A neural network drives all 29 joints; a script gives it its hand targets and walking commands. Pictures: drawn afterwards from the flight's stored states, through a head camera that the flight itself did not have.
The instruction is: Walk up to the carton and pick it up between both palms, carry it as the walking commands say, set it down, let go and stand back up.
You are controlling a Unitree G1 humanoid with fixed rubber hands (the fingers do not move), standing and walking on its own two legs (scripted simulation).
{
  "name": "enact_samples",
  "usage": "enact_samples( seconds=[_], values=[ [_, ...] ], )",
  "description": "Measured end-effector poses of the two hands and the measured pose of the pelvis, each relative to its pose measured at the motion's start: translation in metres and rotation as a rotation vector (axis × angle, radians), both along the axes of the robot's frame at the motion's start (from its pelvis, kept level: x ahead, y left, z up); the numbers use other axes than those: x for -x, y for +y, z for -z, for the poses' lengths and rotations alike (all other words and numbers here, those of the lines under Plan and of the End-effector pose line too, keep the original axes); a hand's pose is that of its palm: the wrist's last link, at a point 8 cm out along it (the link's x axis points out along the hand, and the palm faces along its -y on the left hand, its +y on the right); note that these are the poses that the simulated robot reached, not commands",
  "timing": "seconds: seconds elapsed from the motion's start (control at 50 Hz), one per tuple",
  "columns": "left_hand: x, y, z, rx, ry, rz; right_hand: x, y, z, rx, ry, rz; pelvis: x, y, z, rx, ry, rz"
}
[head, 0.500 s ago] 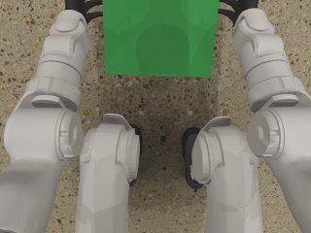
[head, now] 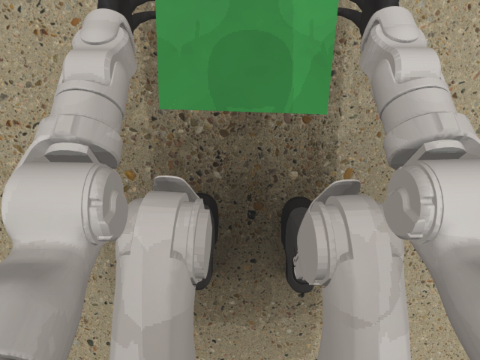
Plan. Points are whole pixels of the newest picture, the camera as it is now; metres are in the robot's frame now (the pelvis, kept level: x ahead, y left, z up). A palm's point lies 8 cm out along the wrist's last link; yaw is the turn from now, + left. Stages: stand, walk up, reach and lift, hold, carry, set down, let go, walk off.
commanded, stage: set down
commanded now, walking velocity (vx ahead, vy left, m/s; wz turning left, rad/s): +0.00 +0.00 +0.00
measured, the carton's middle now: (245, 27) +0.53 +0.03 -0.26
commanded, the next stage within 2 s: none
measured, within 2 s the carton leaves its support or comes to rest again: neither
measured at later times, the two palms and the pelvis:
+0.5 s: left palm (105, 25) +0.51 +0.20 -0.18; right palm (383, 23) +0.52 -0.15 -0.18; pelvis -0.01 +0.00 +0.00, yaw +0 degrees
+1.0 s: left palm (73, 5) +0.52 +0.22 -0.15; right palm (413, 2) +0.54 -0.16 -0.14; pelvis -0.01 +0.00 +0.01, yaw +0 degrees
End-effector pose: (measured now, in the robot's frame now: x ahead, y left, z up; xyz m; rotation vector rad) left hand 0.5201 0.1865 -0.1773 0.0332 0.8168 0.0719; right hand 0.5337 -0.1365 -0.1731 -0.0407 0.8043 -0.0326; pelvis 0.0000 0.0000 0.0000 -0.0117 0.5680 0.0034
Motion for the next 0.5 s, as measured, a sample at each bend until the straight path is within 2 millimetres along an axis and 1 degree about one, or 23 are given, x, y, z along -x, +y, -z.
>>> enact_samples(
  seconds=[0.34,0.5],
  values=[
    [0.004,0.001,0.004,-0.006,-0.037,-0.02,0.002,-0.001,0.003,0.008,-0.031,-0.001,0.004,-0.002,-0.001,-0.004,-0.017,-0.001],
    [0.011,0.018,0.004,-0.041,-0.033,-0.073,0.01,-0.013,0.006,0.041,-0.028,0.026,0.006,-0.002,-0.003,-0.002,0.009,-0.003]
  ],
)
